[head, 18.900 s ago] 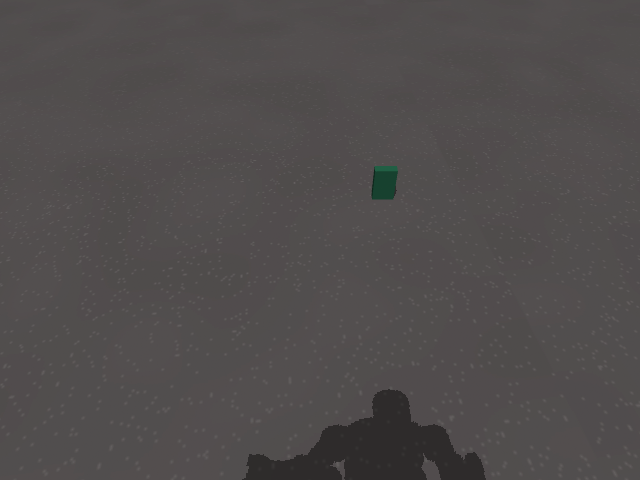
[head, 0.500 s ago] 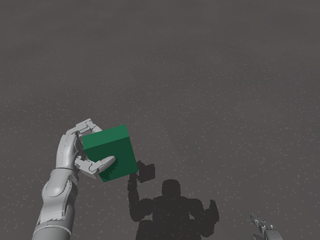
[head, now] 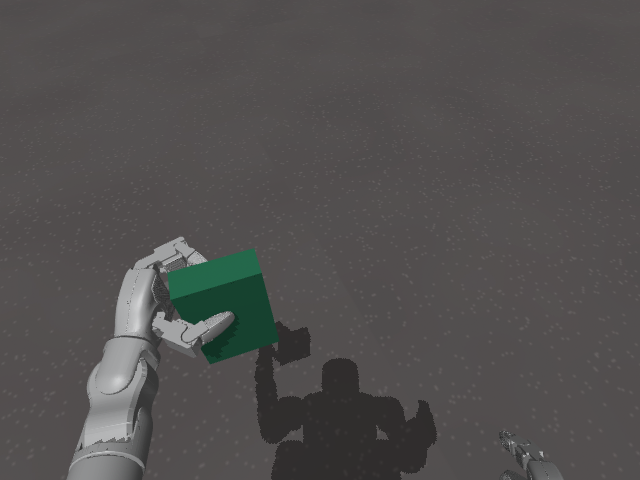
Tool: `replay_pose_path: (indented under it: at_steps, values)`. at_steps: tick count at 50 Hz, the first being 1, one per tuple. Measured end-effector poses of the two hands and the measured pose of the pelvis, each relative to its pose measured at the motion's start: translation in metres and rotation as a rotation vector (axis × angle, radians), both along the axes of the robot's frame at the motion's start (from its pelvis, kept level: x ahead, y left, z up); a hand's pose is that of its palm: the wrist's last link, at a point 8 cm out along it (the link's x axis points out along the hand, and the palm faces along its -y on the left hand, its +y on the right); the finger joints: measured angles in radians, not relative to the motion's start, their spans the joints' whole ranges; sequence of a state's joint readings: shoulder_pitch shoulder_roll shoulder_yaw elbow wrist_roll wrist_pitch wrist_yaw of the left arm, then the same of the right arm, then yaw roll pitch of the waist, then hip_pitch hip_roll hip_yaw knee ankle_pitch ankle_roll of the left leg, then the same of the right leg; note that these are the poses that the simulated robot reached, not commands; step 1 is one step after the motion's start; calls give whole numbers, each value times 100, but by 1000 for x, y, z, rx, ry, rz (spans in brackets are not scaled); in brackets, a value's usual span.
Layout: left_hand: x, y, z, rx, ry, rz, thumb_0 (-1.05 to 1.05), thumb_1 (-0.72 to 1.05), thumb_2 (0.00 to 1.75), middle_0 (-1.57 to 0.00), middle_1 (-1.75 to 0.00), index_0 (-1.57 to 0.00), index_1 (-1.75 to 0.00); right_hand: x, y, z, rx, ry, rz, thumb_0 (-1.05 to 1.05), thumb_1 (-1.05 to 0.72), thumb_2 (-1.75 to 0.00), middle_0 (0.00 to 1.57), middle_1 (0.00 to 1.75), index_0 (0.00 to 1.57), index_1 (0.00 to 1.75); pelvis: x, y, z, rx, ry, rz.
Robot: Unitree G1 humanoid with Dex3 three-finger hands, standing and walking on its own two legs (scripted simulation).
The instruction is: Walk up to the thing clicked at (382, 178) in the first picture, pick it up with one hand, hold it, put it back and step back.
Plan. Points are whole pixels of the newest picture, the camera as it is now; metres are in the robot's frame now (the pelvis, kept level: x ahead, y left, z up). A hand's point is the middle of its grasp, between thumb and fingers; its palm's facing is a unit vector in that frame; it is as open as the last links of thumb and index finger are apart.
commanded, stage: hold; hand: left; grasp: from the side
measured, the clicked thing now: (230, 311) +0.33 +0.13 +0.03
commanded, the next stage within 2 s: crouch in 1.26 s
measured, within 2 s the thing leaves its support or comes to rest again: neither
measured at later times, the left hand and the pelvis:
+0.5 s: hand (199, 307) +0.32 +0.16 +0.06, palm faces -0.05 -1.00 +0.00, open 8.4 cm; pelvis -0.01 +0.00 +0.00, yaw +0 degrees
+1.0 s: hand (201, 310) +0.31 +0.15 +0.06, palm faces -0.04 -1.00 +0.00, open 8.4 cm; pelvis -0.01 +0.00 +0.00, yaw +0 degrees
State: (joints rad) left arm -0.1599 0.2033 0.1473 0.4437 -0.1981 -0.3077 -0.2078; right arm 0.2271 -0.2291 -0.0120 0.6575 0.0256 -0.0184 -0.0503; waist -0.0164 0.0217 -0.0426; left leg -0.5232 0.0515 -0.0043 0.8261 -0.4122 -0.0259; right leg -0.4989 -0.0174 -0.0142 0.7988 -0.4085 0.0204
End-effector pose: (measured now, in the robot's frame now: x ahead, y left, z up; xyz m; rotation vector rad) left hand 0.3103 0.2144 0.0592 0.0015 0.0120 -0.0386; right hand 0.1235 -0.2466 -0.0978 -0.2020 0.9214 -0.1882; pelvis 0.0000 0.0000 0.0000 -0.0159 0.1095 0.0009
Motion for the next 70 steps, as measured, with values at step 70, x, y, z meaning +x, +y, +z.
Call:
replay_pose_path:
  at_steps: [70]
  values:
    - [-6,0,-2,4,3,10,-1,-38,109,-95,-128,-94,-125,-14,0,-2,13,1,-2,1,-91,-89,21,30,20,30,-8,0,0,1,-6,-3]
